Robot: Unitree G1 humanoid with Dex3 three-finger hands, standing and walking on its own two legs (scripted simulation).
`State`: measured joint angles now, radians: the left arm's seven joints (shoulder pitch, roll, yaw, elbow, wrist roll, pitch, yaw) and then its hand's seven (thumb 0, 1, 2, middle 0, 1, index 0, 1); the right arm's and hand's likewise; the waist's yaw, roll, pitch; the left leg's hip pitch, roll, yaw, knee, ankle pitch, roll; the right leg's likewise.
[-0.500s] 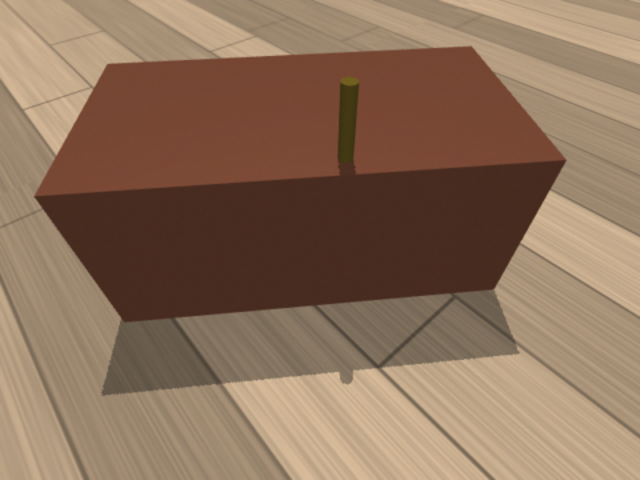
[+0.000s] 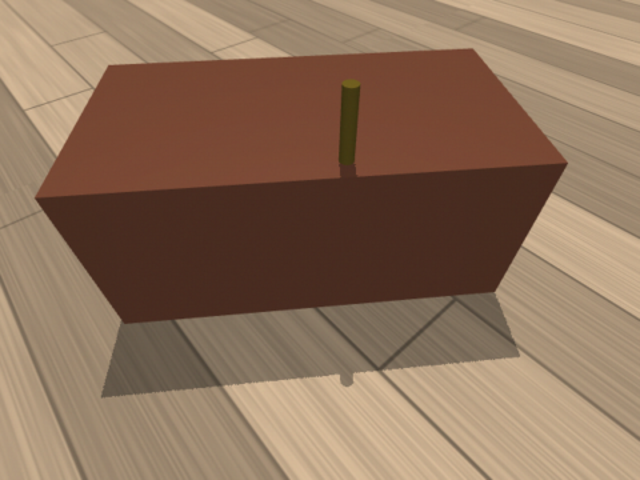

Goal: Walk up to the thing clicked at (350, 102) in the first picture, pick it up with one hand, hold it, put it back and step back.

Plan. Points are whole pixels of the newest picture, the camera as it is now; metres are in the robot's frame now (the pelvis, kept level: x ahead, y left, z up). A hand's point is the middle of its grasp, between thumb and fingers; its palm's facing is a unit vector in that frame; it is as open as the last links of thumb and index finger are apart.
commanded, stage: stand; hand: right
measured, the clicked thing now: (348, 125) +0.92 -0.09 -0.08
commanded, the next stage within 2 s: walk up in 0.62 s
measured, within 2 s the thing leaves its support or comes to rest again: neither
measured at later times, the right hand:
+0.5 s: hand out of the picture +0.07 -0.25 -0.16, palm faces -0.03 +0.94 -0.34, open 7.4 cm
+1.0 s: hand (489, 465) +0.18 -0.22 -0.15, palm faces -0.10 +0.90 -0.42, open 7.4 cm
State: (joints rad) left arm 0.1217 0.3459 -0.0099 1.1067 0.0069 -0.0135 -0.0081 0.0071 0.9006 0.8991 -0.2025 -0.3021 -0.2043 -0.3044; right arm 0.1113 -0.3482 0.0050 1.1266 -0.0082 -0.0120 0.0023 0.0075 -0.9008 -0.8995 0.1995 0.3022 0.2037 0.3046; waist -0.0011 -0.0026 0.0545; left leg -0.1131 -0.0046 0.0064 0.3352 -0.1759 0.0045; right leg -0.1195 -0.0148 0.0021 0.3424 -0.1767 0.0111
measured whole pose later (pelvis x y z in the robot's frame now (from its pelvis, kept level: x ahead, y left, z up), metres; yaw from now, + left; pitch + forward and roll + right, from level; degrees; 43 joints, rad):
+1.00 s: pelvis +0.08 +0.06 -0.03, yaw +5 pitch -3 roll +0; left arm 0.30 0.45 0.09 1.00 0.03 -0.02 -0.05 0.01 0.90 0.90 -0.20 -0.30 -0.21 -0.30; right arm 0.22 -0.42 -0.11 0.96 -0.04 -0.04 0.07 0.01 -0.90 -0.90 0.20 0.30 0.20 0.30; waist 0.03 -0.04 0.09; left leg -0.33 0.02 0.04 0.62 -0.21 0.01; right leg -0.10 -0.13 -0.03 0.64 -0.45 -0.02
